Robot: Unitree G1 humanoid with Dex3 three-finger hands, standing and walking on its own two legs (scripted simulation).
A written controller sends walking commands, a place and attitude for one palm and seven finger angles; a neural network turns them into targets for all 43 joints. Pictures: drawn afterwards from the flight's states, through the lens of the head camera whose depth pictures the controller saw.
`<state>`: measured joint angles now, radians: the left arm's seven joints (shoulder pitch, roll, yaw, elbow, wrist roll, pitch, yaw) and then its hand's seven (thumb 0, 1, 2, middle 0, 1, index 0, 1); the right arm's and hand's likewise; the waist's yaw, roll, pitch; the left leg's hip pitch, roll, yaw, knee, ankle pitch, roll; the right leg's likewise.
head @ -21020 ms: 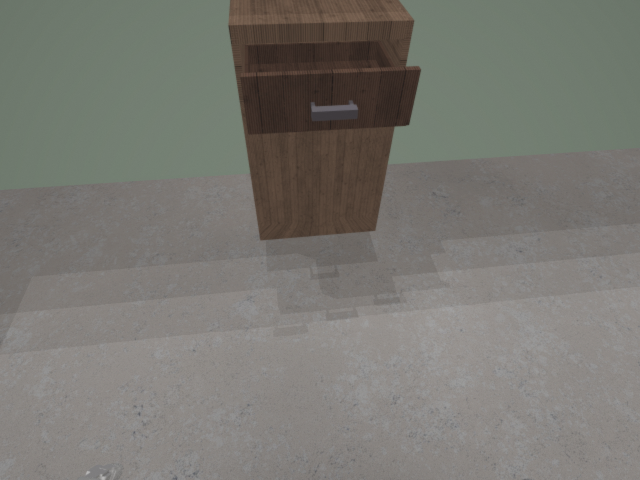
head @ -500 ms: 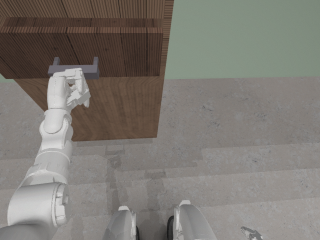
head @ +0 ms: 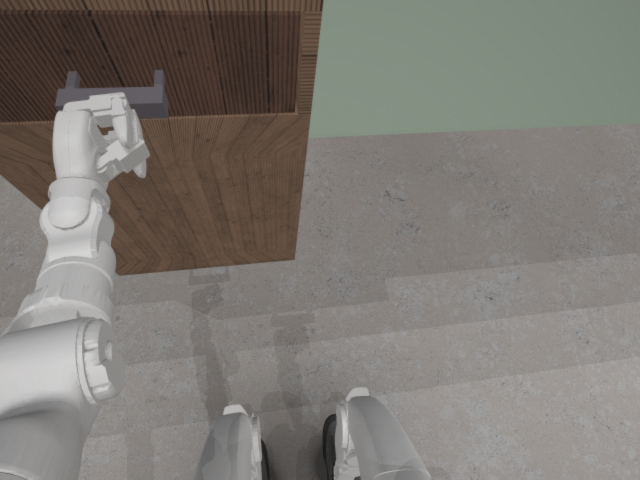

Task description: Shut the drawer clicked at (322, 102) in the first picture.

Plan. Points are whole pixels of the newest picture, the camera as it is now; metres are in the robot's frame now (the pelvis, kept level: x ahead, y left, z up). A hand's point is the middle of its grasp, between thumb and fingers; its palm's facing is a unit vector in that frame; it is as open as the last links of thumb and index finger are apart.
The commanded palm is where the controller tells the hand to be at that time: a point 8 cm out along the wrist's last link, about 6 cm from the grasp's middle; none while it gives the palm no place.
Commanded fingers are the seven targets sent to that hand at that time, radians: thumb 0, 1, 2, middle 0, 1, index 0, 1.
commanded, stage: push the drawer shut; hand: left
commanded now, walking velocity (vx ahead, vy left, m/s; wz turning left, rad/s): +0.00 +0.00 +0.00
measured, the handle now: (116, 90) +0.58 +0.21 +0.05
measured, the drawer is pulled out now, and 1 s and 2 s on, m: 0.00 0.00 0.00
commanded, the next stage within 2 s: pull the fist back off the drawer in 0.20 s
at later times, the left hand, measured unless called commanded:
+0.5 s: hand (130, 141) +0.51 +0.19 +0.04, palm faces +0.04 -1.00 -0.04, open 2.8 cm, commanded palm +0.52 +0.21 +0.05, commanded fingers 0.00 0.90 0.90 -1.40 -1.60 -1.40 -1.60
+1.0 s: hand (144, 154) +0.50 +0.17 +0.04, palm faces +0.06 -1.00 -0.03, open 3.2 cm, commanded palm +0.46 +0.21 +0.05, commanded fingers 0.00 0.90 0.90 -1.40 -1.60 -1.40 -1.60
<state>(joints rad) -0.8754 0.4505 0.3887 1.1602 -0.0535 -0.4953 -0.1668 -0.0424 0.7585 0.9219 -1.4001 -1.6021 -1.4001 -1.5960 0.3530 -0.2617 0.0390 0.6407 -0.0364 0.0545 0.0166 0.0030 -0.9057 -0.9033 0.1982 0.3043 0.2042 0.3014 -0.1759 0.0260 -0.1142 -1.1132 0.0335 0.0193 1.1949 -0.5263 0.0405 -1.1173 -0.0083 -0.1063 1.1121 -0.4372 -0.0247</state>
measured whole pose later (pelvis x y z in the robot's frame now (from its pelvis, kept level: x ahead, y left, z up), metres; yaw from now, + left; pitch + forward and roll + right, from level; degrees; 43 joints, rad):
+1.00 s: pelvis +0.00 +0.01 +0.01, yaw -1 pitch +24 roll -3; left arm -0.77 0.38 0.34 1.04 -0.07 -0.48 -0.09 0.00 0.87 0.90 -1.40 -1.60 -1.40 -1.60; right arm 0.36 -0.25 0.04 0.61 -0.03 0.06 0.04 0.00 -0.91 -0.90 0.20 0.30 0.20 0.30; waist -0.16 0.03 -0.12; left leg -1.07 0.03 0.04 1.16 -0.53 0.06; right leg -1.08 0.00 -0.08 1.08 -0.43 -0.01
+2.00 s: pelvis +0.05 +0.00 +0.10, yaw +1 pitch -2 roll -1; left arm 0.27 0.30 0.16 -0.14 -0.06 -0.05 0.10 0.01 0.90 0.90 -1.40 -1.60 -1.40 -1.60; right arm 0.19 -0.23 0.05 0.58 0.01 -0.05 -0.07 0.01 -0.90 -0.90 0.20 0.30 0.20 0.30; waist 0.04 0.06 0.00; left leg -0.13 -0.01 0.04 0.46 -0.31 0.03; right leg -0.16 -0.01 -0.07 0.44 -0.25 -0.01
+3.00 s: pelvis +0.01 +0.01 +0.10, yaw +0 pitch +0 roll +0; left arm 0.63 0.40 0.36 -0.52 -0.04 -0.21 0.12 0.01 0.89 0.90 -1.40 -1.60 -1.40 -1.59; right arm 0.20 -0.23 -0.03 0.56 0.00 -0.03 -0.07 0.01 -0.91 -0.90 0.20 0.30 0.20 0.30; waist 0.00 0.03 0.04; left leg -0.23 -0.03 0.07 0.47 -0.25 0.06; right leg -0.27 -0.02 -0.04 0.45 -0.19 0.01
